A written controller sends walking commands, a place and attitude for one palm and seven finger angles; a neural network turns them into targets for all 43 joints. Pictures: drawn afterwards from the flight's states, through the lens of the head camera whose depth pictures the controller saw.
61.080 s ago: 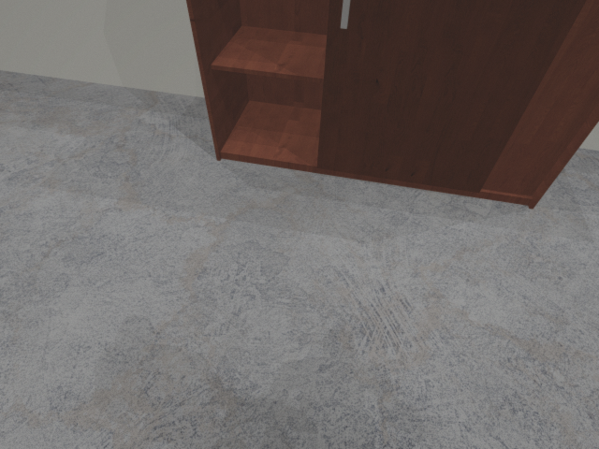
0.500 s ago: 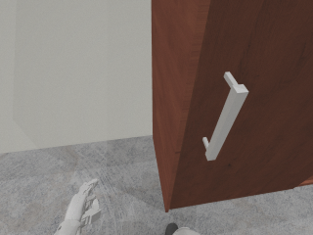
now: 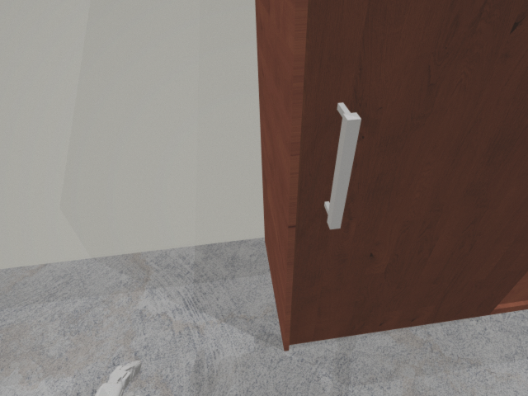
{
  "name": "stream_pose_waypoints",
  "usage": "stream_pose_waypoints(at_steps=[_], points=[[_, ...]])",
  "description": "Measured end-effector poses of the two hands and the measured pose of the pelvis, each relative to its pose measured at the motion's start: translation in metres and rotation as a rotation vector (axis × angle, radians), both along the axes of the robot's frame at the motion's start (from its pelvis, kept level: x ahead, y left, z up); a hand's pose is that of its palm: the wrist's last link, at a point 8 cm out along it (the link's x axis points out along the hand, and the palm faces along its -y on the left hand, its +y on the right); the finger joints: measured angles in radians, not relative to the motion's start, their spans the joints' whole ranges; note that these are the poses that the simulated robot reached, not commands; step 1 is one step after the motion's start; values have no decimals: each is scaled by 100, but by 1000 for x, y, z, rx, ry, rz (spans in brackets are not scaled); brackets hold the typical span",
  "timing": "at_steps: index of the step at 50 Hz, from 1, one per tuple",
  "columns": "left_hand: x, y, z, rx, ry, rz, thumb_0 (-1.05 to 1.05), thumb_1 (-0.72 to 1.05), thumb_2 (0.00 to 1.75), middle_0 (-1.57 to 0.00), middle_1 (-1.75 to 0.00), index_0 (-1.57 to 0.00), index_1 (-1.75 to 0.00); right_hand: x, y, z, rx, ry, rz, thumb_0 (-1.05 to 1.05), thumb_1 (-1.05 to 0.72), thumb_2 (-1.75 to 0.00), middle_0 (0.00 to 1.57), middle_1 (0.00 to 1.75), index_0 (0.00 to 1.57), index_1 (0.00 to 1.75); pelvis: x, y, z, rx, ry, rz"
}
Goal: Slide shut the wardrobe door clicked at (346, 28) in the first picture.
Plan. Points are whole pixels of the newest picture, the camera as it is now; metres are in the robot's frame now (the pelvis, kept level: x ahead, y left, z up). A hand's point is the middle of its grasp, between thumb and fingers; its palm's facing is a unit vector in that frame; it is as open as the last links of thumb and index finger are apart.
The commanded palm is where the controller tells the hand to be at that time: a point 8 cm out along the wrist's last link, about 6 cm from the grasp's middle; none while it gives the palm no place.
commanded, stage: stop stepping back and stand still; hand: right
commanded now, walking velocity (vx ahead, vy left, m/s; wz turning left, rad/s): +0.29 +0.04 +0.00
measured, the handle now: (337, 171) +0.50 -0.14 +0.11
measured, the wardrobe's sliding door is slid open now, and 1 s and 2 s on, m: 0.00 0.00 0.00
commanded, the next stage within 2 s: let the arm hang, fingers relaxed in 0.50 s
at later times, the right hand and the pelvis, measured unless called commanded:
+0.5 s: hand out of the picture +0.14 -0.28 +0.15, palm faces +0.45 +0.79 -0.42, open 7.4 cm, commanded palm +0.08 -0.32 +0.18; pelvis -0.06 -0.02 -0.01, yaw +0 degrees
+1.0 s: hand out of the picture -0.04 -0.18 -0.17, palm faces +0.02 +0.98 -0.19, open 6.8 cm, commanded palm none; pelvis -0.08 +0.01 +0.00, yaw -1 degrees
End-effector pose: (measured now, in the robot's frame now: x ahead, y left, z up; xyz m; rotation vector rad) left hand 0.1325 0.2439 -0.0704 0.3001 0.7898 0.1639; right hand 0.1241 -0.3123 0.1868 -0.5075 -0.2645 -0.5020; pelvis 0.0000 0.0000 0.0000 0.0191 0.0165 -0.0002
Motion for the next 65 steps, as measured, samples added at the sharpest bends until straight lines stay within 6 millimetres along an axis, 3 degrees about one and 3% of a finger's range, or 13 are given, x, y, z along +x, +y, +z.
stream_pose_waypoints(at_steps=[6, 14, 23, 30, 32, 36, 38, 40, 44, 48, 55, 60, 65], points=[[-32, -21, -4, -7, -24, 24, 1, 90, 90, -20, -30, -20, -30, -3, -22, -21, 123, -38, -28, 1, -89, -90, 20, 30, 21, 30, -34, -19, -5, 2, -18, -36], [-64, -49, 7, -87, -85, 42, 1, 90, 90, -20, -30, -20, -30, -23, -10, 3, -23, 23, 96, 1, -89, -90, 21, 30, 21, 30, -54, -21, 7, 21, -16, -3], [-80, -24, -21, -79, 12, 61, 1, 90, 90, -21, -30, -20, -30, -28, -8, -10, -13, 77, 52, 1, -89, -90, 21, 31, 21, 30, -62, -17, -4, 19, -19, 6], [-74, -9, -8, -4, 10, 85, 1, 91, 90, -20, -30, -20, -30, -21, -7, -18, 32, 45, 81, 1, -88, -90, 21, 31, 21, 30, -56, -22, -4, 3, -40, 7], [-67, -9, -10, -21, 4, 40, 1, 91, 90, -20, -30, -20, -30, -8, -10, -38, 26, 128, 104, 1, -89, -90, 20, 30, 21, 30, -58, -25, -4, 0, -22, 8], [-64, -6, -28, -45, 72, -10, 1, 91, 90, -20, -30, -20, -30, 9, -5, -150, 212, 606, 85, 0, -90, -90, 20, 30, 20, 30, -67, -26, -5, -22, -6, 7], [-70, -5, -35, -64, 95, -6, 1, 91, 90, -20, -30, -20, -30, -6, 13, -208, 297, 853, 84, 0, -90, -90, 19, 30, 20, 30, -73, -23, -6, -37, -18, 15], [-81, -4, -42, -86, 126, 14, 0, 91, 90, -20, -30, -20, -30, -35, 39, -258, 373, 1058, 94, 0, -90, -90, 19, 30, 19, 30, -77, -16, -9, -47, -34, 23], [-120, -3, -51, -108, 272, 58, 0, 91, 90, -20, -30, -20, -30, -114, 95, -315, 553, 1367, 107, 0, -91, -90, 20, 30, 20, 30, -81, -6, -3, -29, -50, 3], [-168, -5, -57, -103, 464, 73, 0, 91, 90, -20, -30, -20, -30, -153, 90, -325, 635, 1403, -12, -5, -101, -89, 21, 30, 21, 30, -84, 4, 2, -14, -48, -15], [-230, -11, -65, -137, 634, 143, 0, 91, 90, -20, -30, -20, -30, -215, 80, -325, 644, 1578, -119, -2, -96, -90, 20, 30, 20, 30, -84, 6, 7, -5, -50, -9], [-254, -20, -69, -162, 683, 173, 0, 91, 90, -20, -30, -19, -30, -242, 81, -322, 656, 1649, -162, -1, -93, -90, 20, 30, 20, 30, -83, 3, 8, -8, -52, -1], [-262, -31, -71, -181, 698, 184, 0, 91, 90, -20, -30, -19, -30, -249, 89, -324, 680, 1667, -158, 0, -91, -90, 20, 30, 20, 30, -83, 1, 8, -10, -51, 2]])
